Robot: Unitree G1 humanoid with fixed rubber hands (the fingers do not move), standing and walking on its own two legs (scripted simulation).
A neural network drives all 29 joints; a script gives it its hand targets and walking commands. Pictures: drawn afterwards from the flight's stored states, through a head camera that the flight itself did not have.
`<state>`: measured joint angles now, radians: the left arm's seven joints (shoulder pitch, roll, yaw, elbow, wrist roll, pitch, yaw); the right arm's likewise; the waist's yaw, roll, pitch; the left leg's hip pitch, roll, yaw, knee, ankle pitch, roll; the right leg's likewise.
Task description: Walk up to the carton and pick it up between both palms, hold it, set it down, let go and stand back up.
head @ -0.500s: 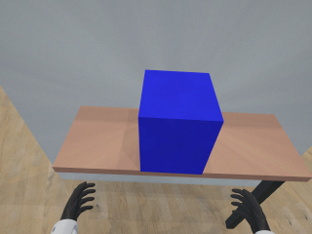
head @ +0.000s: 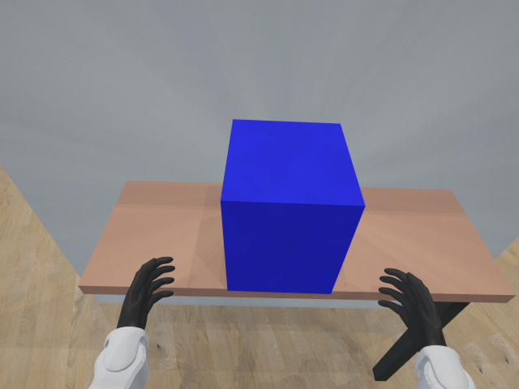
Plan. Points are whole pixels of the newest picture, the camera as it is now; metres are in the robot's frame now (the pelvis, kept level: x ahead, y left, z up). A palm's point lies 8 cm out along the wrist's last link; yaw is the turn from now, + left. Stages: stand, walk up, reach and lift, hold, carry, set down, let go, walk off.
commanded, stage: reach and lift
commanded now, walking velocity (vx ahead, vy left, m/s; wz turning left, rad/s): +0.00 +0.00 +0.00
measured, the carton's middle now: (282, 208) +0.43 -0.02 +0.04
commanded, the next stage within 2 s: none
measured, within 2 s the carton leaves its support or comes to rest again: neither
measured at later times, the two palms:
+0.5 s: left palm (141, 252) +0.29 +0.19 +0.09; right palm (424, 263) +0.29 -0.23 +0.09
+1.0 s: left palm (143, 192) +0.35 +0.19 +0.15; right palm (434, 203) +0.36 -0.24 +0.15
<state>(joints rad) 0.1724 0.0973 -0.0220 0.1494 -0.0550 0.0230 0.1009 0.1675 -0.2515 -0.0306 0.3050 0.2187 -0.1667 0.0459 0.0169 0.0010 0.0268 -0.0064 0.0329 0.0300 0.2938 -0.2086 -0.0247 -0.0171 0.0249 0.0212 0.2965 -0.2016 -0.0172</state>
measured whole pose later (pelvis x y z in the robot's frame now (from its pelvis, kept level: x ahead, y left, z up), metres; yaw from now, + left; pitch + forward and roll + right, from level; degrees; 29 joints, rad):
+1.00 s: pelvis -0.02 -0.01 +0.00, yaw -1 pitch +1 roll +0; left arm -0.50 0.18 0.19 0.15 -0.09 0.64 0.06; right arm -0.57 -0.43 0.04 0.49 0.44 0.29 -0.03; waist -0.01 -0.01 -0.04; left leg -0.14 0.04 0.04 0.30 -0.17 -0.03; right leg -0.16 0.04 0.03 0.31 -0.17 -0.02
